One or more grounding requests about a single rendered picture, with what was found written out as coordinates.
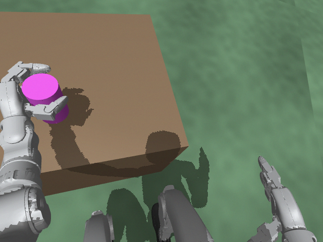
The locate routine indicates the right robot hand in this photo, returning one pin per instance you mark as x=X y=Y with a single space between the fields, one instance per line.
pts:
x=286 y=213

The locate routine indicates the left robot hand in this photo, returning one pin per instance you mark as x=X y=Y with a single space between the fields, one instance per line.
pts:
x=12 y=100

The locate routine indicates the right robot foot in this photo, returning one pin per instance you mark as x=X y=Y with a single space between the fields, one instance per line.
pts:
x=156 y=222

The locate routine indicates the right robot arm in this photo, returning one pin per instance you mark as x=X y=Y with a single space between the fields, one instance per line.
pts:
x=298 y=235

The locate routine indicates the left robot arm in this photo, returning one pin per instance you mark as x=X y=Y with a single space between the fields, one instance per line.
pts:
x=24 y=212

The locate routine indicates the can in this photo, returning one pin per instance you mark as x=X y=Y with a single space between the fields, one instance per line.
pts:
x=44 y=89

